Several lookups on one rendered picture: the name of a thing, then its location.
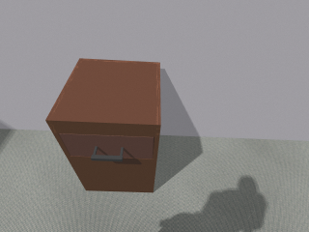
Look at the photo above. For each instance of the handle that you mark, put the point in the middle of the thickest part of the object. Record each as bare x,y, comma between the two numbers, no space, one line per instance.
96,157

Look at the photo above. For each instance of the cabinet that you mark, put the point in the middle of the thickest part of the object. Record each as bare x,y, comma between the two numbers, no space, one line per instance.
111,97

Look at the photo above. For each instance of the drawer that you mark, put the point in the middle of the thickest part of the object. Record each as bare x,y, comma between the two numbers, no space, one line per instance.
83,145

